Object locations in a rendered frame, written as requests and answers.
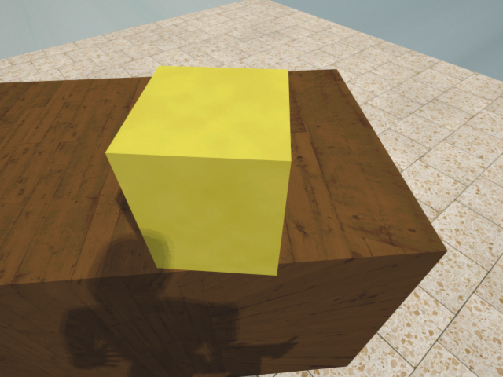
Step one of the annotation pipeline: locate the pedestal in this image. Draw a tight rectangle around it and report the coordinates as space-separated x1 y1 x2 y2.
0 69 448 377

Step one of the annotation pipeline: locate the carton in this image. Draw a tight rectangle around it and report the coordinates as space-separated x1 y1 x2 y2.
105 66 292 276

